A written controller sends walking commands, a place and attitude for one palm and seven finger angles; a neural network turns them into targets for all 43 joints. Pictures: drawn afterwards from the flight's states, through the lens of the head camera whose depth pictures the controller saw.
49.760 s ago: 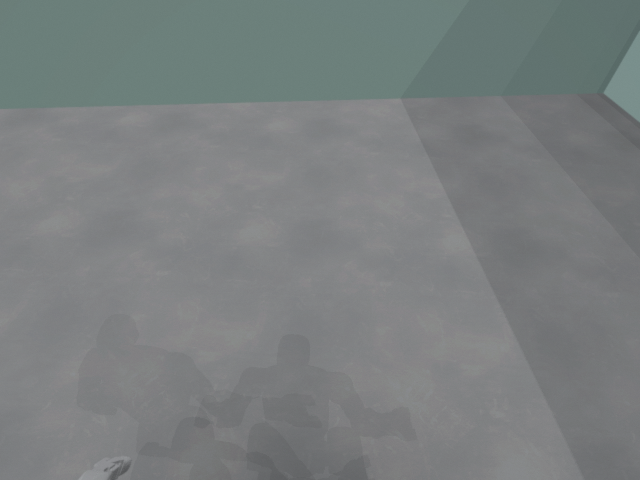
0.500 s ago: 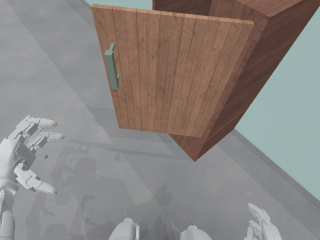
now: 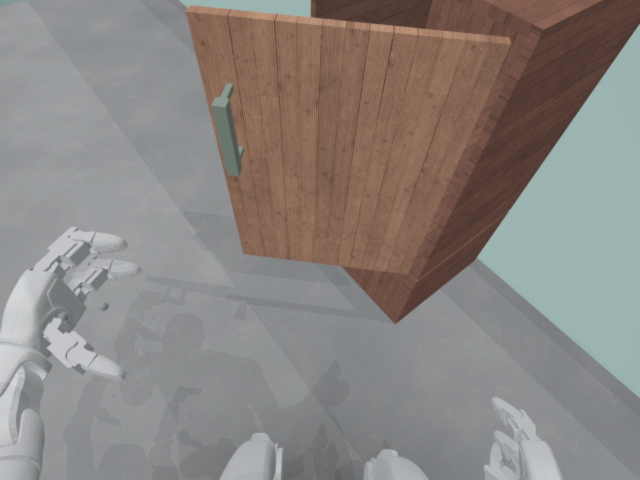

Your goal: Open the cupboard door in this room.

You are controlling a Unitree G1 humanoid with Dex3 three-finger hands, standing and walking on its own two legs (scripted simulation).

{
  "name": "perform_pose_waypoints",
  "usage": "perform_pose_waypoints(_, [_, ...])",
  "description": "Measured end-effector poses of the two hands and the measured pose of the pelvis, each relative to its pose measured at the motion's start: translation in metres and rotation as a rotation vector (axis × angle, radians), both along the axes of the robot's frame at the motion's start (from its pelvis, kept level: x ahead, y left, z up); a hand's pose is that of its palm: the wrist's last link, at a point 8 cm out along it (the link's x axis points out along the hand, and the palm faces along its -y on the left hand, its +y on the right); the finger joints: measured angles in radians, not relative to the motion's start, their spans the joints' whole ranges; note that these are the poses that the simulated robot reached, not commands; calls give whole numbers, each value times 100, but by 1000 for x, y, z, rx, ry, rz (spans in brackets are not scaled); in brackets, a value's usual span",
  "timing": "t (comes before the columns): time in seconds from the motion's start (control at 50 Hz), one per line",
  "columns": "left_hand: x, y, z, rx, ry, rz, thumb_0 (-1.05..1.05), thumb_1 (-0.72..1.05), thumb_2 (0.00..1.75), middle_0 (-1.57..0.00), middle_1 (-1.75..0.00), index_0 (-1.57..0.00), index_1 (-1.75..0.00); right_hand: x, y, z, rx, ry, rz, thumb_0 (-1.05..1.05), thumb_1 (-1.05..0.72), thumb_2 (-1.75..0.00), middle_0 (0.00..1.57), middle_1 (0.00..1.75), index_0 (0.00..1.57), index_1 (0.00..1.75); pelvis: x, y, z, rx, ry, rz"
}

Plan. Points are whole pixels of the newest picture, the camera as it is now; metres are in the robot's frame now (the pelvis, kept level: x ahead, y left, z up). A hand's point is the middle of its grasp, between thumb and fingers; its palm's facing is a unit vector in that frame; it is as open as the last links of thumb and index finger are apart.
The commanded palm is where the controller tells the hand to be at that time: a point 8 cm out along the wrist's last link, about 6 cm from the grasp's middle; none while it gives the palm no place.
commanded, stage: move the hooked fingers beside the handle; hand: left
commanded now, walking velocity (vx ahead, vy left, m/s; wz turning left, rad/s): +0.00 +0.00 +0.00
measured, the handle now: (231, 131) +0.61 +0.18 +0.04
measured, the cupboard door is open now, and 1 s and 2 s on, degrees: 45 45 45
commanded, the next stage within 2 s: none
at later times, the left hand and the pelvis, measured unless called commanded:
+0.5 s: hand (139, 232) +0.40 +0.26 +0.05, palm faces -0.07 -1.00 -0.02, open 14.0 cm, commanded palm +0.38 +0.31 +0.06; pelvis +0.01 +0.00 -0.01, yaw -1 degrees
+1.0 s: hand (163, 184) +0.48 +0.25 +0.05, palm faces -0.08 -1.00 -0.01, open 14.0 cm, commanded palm +0.47 +0.30 +0.05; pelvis +0.00 +0.01 -0.02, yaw -3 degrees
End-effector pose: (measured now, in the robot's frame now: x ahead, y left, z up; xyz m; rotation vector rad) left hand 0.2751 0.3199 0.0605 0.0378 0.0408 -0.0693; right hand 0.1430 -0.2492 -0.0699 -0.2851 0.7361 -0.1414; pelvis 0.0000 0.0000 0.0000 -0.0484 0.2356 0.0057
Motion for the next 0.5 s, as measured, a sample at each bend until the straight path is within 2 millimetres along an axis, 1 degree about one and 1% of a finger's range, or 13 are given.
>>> perform_pose_waypoints(0.12, [31,-7,-2,-14,-32,-10,-2,-50,30,-30,-120,-31,-120,-7,-3,-8,-19,38,-14,1,-90,-90,21,30,20,30,-3,-1,-4,0,14,0])
perform_pose_waypoints(0.2, [55,-12,-2,-12,-19,-30,-2,-50,30,-30,-120,-31,-120,-18,-6,-11,-20,74,-43,1,-90,-90,21,30,20,30,-3,0,-5,2,26,-7])
perform_pose_waypoints(0.26, [69,-13,0,-9,-4,-30,-2,-50,30,-30,-120,-31,-120,-28,-8,-13,-16,106,-68,1,-90,-90,21,30,20,30,-1,1,-4,4,35,-15])
perform_pose_waypoints(0.34, [84,-11,0,-11,3,-8,-2,-50,30,-30,-120,-31,-120,-42,-10,-16,-13,158,-94,1,-90,-90,21,30,20,30,2,2,-3,7,48,-22])
perform_pose_waypoints(0.5, [106,-6,-6,-16,4,-1,-2,-50,30,-30,-120,-30,-120,-64,-15,-23,-27,268,-128,1,-90,-90,21,30,20,30,6,3,-6,5,73,-27])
